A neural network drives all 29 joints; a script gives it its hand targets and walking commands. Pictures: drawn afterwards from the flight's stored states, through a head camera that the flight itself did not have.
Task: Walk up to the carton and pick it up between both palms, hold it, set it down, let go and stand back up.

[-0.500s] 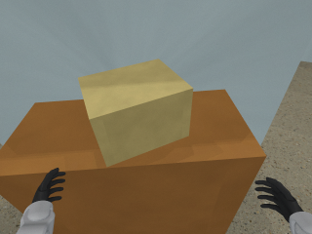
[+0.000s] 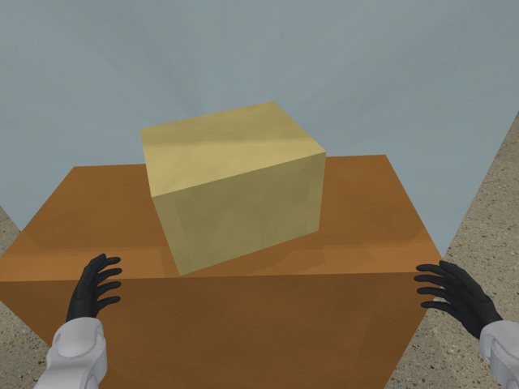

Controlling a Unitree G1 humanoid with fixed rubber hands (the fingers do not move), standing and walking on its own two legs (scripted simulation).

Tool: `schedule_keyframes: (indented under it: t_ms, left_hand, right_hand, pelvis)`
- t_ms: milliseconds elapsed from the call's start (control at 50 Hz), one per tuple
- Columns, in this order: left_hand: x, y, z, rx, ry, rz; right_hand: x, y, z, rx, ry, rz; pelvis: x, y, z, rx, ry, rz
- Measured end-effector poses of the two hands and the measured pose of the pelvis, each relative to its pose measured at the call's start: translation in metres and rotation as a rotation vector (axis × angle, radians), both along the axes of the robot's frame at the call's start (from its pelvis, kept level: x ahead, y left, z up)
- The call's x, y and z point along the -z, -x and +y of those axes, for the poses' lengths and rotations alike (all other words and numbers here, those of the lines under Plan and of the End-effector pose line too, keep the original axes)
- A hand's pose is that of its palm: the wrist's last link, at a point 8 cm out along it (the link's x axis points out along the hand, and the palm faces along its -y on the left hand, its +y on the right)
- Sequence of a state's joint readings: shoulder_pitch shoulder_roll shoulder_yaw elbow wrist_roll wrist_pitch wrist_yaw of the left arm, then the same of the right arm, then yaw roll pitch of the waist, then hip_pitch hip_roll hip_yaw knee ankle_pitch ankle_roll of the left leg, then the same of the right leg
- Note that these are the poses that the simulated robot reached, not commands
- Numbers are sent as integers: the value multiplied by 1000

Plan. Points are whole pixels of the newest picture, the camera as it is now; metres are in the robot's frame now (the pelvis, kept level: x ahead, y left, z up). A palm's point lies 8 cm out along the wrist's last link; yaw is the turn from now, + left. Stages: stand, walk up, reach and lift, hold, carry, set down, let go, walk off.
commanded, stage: reach and lift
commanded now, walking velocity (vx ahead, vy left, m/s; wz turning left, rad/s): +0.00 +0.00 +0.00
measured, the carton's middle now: (230, 180) +0.50 +0.10 +0.09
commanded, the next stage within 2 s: none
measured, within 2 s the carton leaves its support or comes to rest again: neither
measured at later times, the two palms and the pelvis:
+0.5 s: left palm (82, 267) +0.25 +0.27 +0.13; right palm (438, 264) +0.29 -0.24 +0.09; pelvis +0.04 +0.03 +0.01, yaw +1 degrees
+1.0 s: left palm (79, 248) +0.26 +0.27 +0.15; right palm (422, 209) +0.36 -0.23 +0.13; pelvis +0.04 +0.03 +0.01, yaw +1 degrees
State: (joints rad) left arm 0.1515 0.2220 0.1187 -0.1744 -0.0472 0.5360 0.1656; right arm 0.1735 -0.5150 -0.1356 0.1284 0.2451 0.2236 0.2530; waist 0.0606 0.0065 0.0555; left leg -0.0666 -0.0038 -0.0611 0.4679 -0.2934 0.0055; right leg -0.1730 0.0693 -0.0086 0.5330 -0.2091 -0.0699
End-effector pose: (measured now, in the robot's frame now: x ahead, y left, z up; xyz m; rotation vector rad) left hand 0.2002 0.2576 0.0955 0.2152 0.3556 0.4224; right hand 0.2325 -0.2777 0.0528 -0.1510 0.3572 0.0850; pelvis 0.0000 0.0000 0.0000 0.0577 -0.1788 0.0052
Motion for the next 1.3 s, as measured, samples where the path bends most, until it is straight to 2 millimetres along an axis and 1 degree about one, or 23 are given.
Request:
schedule_keyframes:
  t_ms: [80,200,300,380,460,520,680,760,880,980,1060,1200,1300]
  left_hand:
    - [-11,-4,-4,4,11,-47]
    - [-20,-18,-8,26,24,-87]
    - [-25,-28,-5,23,41,-120]
    - [-31,-36,1,6,59,-150]
    - [-38,-44,9,0,64,-177]
    - [-40,-50,14,1,66,-180]
    - [-46,-63,19,16,69,-189]
    - [-46,-65,18,19,72,-177]
    - [-45,-61,17,7,77,-153]
    - [-56,-63,15,-3,81,-190]
    - [-66,-70,14,1,85,-212]
    - [-68,-87,13,6,106,-182]
    - [-73,-98,16,-4,113,-184]
  right_hand:
    - [-4,-8,3,-13,-11,-13]
    - [-15,-13,9,-15,-30,-55]
    - [-23,-21,19,-20,-43,-76]
    - [-29,-33,28,-33,-43,-79]
    - [-35,-49,37,-45,-40,-82]
    - [-40,-61,43,-53,-36,-84]
    - [-57,-86,49,-64,-29,-113]
    - [-65,-97,48,-59,-36,-123]
    - [-73,-112,47,-60,-48,-130]
    - [-80,-127,51,-74,-61,-134]
    - [-85,-138,55,-81,-71,-127]
    - [-99,-155,62,-89,-85,-139]
    - [-109,-170,68,-95,-93,-143]
  pelvis:
    - [0,-3,0,-3,2,8]
    - [-2,-9,4,-5,9,23]
    - [-3,-16,12,-6,20,39]
    - [-5,-24,19,-8,29,58]
    - [-7,-32,26,-10,38,81]
    - [-8,-37,30,-11,45,97]
    - [-10,-46,38,-13,55,123]
    - [-10,-47,39,-13,57,126]
    - [-10,-45,37,-12,56,124]
    - [-10,-42,34,-11,54,119]
    - [-10,-40,32,-10,53,116]
    - [-10,-38,32,-10,53,113]
    - [-10,-38,32,-10,53,115]
